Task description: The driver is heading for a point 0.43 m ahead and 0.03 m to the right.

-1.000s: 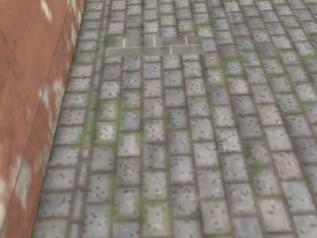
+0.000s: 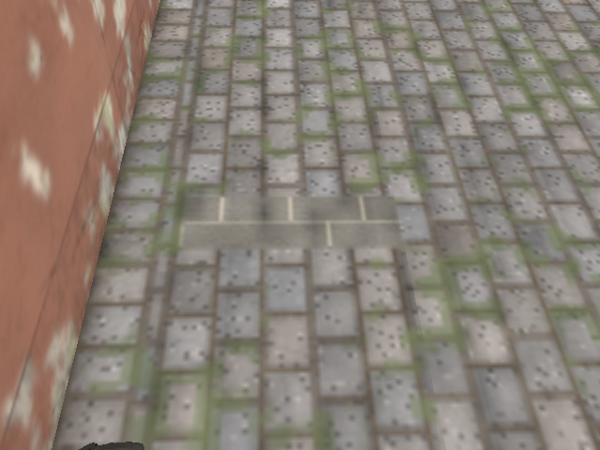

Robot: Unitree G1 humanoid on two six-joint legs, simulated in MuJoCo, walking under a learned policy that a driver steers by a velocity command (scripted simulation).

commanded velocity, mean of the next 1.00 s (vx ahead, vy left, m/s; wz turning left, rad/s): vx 0.10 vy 0.00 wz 0.00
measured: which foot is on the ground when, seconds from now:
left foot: down 0.00-0.10, up 0.12-0.44, down 0.46-1.00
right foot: up 0.00-0.08, down 0.10-1.00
